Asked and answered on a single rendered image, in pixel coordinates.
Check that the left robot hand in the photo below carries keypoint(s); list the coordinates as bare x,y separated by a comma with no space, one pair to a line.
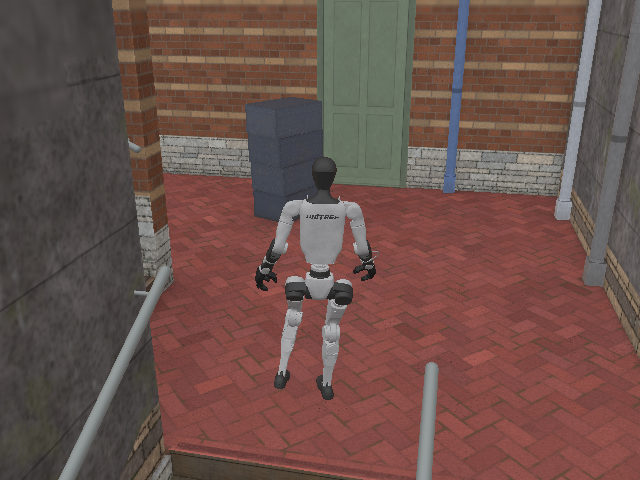
260,277

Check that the right robot hand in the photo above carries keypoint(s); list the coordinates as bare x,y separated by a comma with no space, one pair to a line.
370,275

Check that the robot left upper arm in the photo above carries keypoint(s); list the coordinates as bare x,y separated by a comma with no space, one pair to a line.
291,209

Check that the right robot foot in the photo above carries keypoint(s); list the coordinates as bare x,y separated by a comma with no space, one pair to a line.
327,392

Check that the robot foot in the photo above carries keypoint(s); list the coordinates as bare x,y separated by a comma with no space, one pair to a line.
280,380
327,392

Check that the left robot foot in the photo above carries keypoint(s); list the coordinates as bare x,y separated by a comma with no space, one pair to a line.
280,380

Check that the right robot forearm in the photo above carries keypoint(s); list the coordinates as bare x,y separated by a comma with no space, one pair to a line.
366,259

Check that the robot right upper arm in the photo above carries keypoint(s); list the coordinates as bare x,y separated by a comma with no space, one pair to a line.
354,212

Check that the left robot forearm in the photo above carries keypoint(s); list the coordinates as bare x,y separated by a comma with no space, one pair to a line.
269,260

